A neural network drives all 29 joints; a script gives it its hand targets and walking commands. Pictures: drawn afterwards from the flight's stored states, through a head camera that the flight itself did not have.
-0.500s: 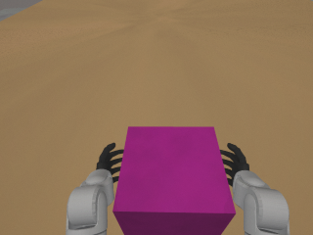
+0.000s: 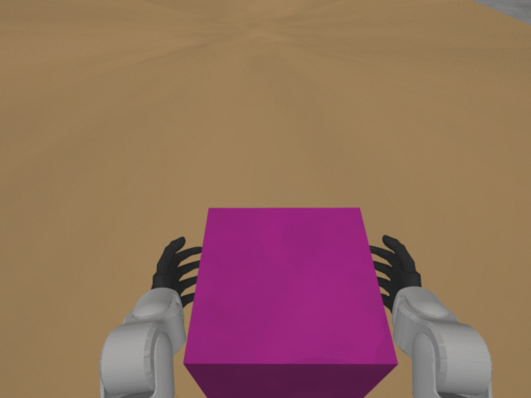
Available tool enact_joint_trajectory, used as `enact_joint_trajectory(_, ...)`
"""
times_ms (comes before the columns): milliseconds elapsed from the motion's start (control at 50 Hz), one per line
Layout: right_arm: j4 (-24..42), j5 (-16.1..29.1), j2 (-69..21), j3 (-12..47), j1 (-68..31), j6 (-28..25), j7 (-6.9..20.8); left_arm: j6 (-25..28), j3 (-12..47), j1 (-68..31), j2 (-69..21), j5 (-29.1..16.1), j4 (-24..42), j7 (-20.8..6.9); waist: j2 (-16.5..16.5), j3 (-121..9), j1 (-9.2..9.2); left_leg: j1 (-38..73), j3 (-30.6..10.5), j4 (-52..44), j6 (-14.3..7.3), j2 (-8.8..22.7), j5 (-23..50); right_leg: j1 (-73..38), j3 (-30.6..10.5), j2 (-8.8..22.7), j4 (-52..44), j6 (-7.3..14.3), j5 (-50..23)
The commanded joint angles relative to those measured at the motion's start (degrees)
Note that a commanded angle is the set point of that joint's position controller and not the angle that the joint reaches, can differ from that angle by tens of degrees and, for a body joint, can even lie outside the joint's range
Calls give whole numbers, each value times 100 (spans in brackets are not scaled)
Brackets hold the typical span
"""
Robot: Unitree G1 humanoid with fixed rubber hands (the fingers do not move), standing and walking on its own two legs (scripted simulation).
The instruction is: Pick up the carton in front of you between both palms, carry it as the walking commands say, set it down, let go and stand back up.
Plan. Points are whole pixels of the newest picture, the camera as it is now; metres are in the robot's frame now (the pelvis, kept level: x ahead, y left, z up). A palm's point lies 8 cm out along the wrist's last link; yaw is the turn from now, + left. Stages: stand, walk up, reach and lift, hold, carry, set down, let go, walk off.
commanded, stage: carry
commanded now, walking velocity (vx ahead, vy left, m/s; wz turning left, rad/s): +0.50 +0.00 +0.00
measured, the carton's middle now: (283, 314) +0.24 +0.00 +0.03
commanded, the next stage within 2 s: none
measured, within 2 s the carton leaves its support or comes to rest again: neither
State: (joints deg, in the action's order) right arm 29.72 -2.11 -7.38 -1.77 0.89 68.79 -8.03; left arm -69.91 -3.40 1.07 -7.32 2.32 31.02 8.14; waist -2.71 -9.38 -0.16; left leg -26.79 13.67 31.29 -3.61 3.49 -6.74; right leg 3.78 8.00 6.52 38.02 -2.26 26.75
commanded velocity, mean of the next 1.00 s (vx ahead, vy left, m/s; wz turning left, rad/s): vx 0.16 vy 0.00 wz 0.00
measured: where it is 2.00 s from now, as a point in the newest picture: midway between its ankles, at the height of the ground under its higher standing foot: (274, 366)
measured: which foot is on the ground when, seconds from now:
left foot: down 0.00-0.44, up 0.46-0.76, down 0.78-1.00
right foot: up 0.00-0.42, down 0.44-1.00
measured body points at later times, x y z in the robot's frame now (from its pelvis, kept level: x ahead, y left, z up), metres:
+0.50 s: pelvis +0.32 -0.03 +0.00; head +0.31 -0.04 +0.45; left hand +0.56 +0.13 +0.08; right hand +0.57 -0.17 +0.08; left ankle +0.11 +0.08 -0.68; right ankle +0.44 -0.11 -0.72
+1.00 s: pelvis +0.49 -0.01 +0.01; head +0.46 +0.00 +0.46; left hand +0.73 +0.15 +0.11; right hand +0.74 -0.15 +0.11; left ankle +0.48 +0.10 -0.72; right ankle +0.44 -0.11 -0.72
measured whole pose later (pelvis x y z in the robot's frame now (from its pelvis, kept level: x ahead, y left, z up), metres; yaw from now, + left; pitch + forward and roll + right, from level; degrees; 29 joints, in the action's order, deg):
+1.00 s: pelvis +0.49 -0.01 +0.01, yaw +1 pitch +3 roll +0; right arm 29.3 -2.9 -7.4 -2.5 1.3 69.3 -7.0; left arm -70.2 -2.6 0.7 -7.3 3.5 29.5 7.2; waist -1.4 -9.2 -0.3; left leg -15.8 10.5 29.0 -0.4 3.4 -16.2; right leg 11.5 11.0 4.2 28.4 -0.5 19.7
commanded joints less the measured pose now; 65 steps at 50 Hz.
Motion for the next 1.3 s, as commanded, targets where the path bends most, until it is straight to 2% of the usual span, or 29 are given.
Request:
enact_joint_trajectory(0, 442, 1453, -3773, 3157, -1782, 69, 464, -52, 3712, -2271, -3683, -1599, 650, -489, 1882, -1054, -119, 3966, -3932, -1835, -904, 2133, 44, 3709, -576, -365, 3439, 130, 76)
enact_joint_trajectory(40, 556, 1556, -4361, 3363, -2064, -19, 606, 49, 3764, -2324, -4313, -1599, 540, -624, 761, -1034, -97, 3269, -2920, -1692, -621, 1868, 317, 3629, -805, 107, 3325, 318, -497)
enact_joint_trajectory(60, 617, 1611, -4574, 3475, -2229, -71, 675, 111, 3781, -2349, -4558, -1581, 480, -676, 590, -948, -59, 2804, -2480, -1886, -424, 1728, 62, 3376, -852, 240, 2850, 321, -870)
enact_joint_trajectory(80, 654, 1661, -4709, 3567, -2332, -118, 736, 170, 3802, -2326, -4708, -1540, 448, -710, 701, -929, -43, 2559, -2123, -2056, -295, 1602, -232, 3171, -706, 206, 2552, 305, -1127)
enact_joint_trajectory(140, 665, 1732, -4733, 3678, -2247, -194, 854, 293, 3808, -2143, -4812, -1375, 406, -718, 974, -717, -54, 2480, -1579, -2444, -324, 1431, -582, 3204, -422, 150, 1678, 189, -1592)
enact_joint_trajectory(220, 734, 1710, -4411, 3646, -2077, -181, 843, 293, 3767, -2027, -4575, -1325, 529, -635, 939, -329, -78, 2802, -1059, -2482, -343, 1187, 151, 3437, -93, 60, 305, 79, -2172)
enact_joint_trajectory(320, 605, 1424, -3831, 3350, -1682, -53, 644, 122, 3671, -1870, -3955, -1319, 597, -524, 1157, 197, -107, 2964, -601, -2316, -249, 1067, 1000, 3167, 307, -155, -717, 208, -2543)
enact_joint_trajectory(360, 592, 1362, -3750, 3311, -1648, -19, 584, 74, 3626, -1877, -3826, -1363, 590, -523, 1221, 314, -92, 3080, -388, -1857, -88, 1040, 2102, 2844, 417, -243, -998, 292, -2679)
enact_joint_trajectory(400, 644, 1334, -3718, 3320, -1684, -1, 546, 69, 3558, -1698, -3776, -1375, 524, -532, 1071, -164, 61, 2851, 93, -520, 240, 756, 3308, 1319, 858, -711, -1444, 308, -2983)
enact_joint_trajectory(420, 643, 1326, -3690, 3331, -1660, 2, 534, 77, 3534, -1665, -3772, -1361, 528, -544, 821, -479, 126, 2243, 123, 383, 436, 537, 2756, 210, 637, -546, -1542, 300, -3273)
enact_joint_trajectory(440, 696, 1336, -3684, 3383, -1706, 14, 529, 78, 3490, -1604, -3725, -1346, 523, -553, -235, -1028, 153, 1291, 14, 1758, 654, 264, 647, -976, -764, 679, -1242, 516, -4889)
enact_joint_trajectory(460, 780, 1367, -3824, 3511, -1602, 20, 538, 112, 3473, -1630, -3796, -1414, 439, -586, -1454, -1623, 144, -215, -411, 3331, 824, -427, -2094, -2280, -2640, 1808, -1551, 1503, -5587)
enact_joint_trajectory(480, 772, 1417, -3982, 3562, -1586, -10, 582, 163, 3511, -1482, -4022, -1507, 455, -644, -1240, -1618, 114, -483, -1016, 4041, 693, -327, -2576, -1895, -2683, 1935, -1868, 1646, -5798)
enact_joint_trajectory(500, 771, 1445, -4294, 3667, -1722, -67, 648, 239, 3612, -1555, -4351, -1537, 507, -718, -984, -1621, 118, -515, -1255, 4067, 529, -143, -2444, -1607, -2145, 1718, -1818, 1544, -6050)
enact_joint_trajectory(520, 768, 1480, -4606, 3753, -1870, -141, 717, 324, 3680, -1677, -4651, -1555, 537, -793, -491, -1538, 119, -444, -1351, 3681, 429, 91, -2214, -1258, -1646, 1567, -1843, 1377, -5988)
enact_joint_trajectory(540, 760, 1490, -4856, 3818, -1933, -215, 773, 407, 3747, -1787, -4900, -1571, 535, -858, -245, -1395, 84, -203, -1385, 2917, 390, 292, -1927, -822, -1226, 1401, -1987, 1144, -5705)
enact_joint_trajectory(560, 734, 1472, -5033, 3874, -1930, -286, 810, 484, 3784, -1847, -5061, -1572, 536, -909, -268, -1374, 62, 173, -1247, 2174, 384, 262, -1726, -531, -910, 1199, -2136, 957, -5280)
enact_joint_trajectory(580, 697, 1425, -5132, 3906, -1841, -354, 832, 545, 3815, -1866, -5138, -1573, 562, -952, -323, -1355, 59, 513, -1100, 1606, 417, 182, -1735, -318, -669, 1112, -2212, 921, -5114)
enact_joint_trajectory(620, 664, 1316, -5143, 3913, -1600, -457, 840, 615, 3887, -1761, -5101, -1567, 569, -1014, -425, -1344, 60, 889, -891, 660, 463, 57, -1743, -165, -405, 1034, -2219, 1015, -4785)
enact_joint_trajectory(660, 718, 1233, -4995, 3888, -1470, -496, 817, 636, 3925, -1596, -4917, -1555, 602, -1032, -585, -1330, 85, 1042, -676, 154, 478, 16, -1133, -119, -249, 992, -2090, 1026, -4583)
enact_joint_trajectory(700, 790, 1215, -4807, 3858, -1393, -466, 793, 606, 3945, -1561, -4699, -1566, 695, -1010, -497, -1241, 27, 1565, -478, -600, 479, 76, -19, 265, -13, 787, -1838, 809, -3779)
enact_joint_trajectory(740, 892, 1255, -4513, 3796, -1482, -373, 771, 523, 3919, -1618, -4457, -1533, 744, -954, -300, -965, 35, 1994, -574, -953, 514, 376, 533, 783, 6, 579, -1675, 493, -2546)
enact_joint_trajectory(760, 892, 1269, -4298, 3726, -1530, -294, 752, 459, 3840, -1616, -4299, -1464, 647, -900, -7, -817, 55, 2143, -835, -952, 523, 708, 872, 1113, 29, 482, -1509, 374, -1938)
enact_joint_trajectory(780, 806, 1294, -4127, 3653, -1668, -241, 722, 368, 3777, -1671, -4106, -1419, 701, -843, 441, -584, 79, 1718, -1060, -799, 434, 899, 1083, 1010, -39, 255, -1624, 229, -1821)
enact_joint_trajectory(800, 655, 1304, -4046, 3563, -1673, -181, 696, 273, 3727, -1788, -3966, -1422, 712, -789, 702, -373, 49, 1384, -1109, -804, 381, 901, 963, 771, -136, 301, -1659, 189, -1970)
enact_joint_trajectory(880, 332, 1297, -3692, 3286, -1560, 41, 596, 30, 3539, -1744, -3634, -1324, 392, -602, 593, -546, 31, 1553, -974, -462, 373, 784, 2501, 497, -160, 381, -1100, 149, -3467)
enact_joint_trajectory(960, 323, 1377, -3856, 3291, -1749, 91, 583, -24, 3508, -1866, -3800, -1350, 298, -570, 508, -817, 30, 1800, -919, -253, 341, 757, 3121, 457, -107, 316, -922, 103, -3761)
enact_joint_trajectory(1140, 607, 1498, -4389, 3504, -2044, -19, 671, 111, 3663, -2099, -4347, -1504, 517, -689, 308, -1105, 14, 1930, -846, -37, 289, 657, 2917, 350, -108, 295, -804, 94, -3952)
enact_joint_trajectory(1280, 587, 1430, -4288, 3485, -1974, -8, 672, 104, 3654, -2065, -4250, -1474, 523, -703, 285, -895, 9, 1810, -860, -134, 274, 648, 2283, 447, -153, 335, -912, 125, -3564)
